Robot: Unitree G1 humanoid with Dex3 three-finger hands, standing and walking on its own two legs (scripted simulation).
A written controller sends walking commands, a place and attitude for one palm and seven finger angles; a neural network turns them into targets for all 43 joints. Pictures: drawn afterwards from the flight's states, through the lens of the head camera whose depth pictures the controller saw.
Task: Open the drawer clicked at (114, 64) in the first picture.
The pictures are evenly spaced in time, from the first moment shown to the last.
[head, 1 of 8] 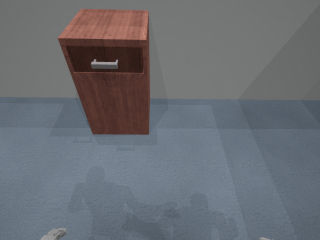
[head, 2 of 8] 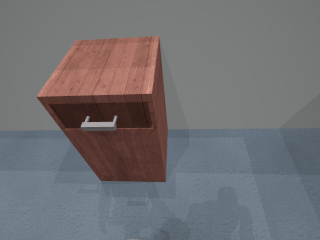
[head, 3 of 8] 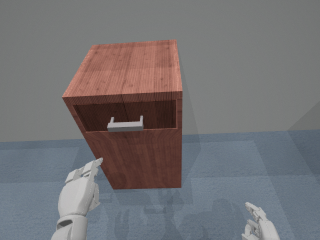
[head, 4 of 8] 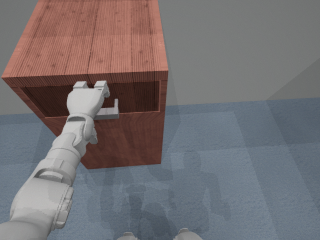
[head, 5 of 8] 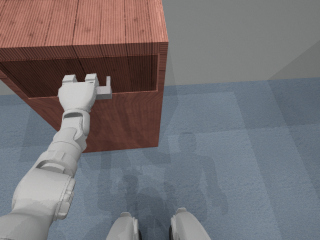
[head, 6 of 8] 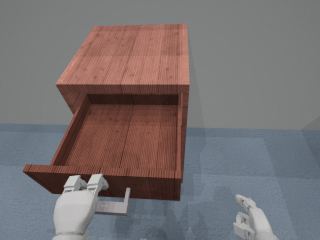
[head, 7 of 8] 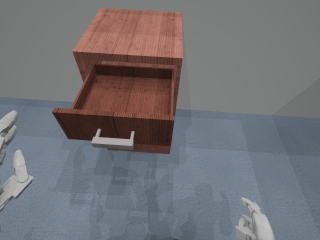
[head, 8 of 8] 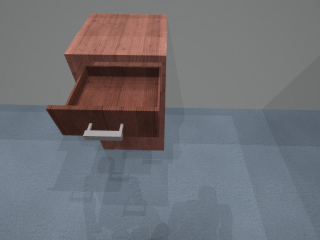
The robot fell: no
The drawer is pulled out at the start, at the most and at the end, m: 0.00 0.30 0.30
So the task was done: yes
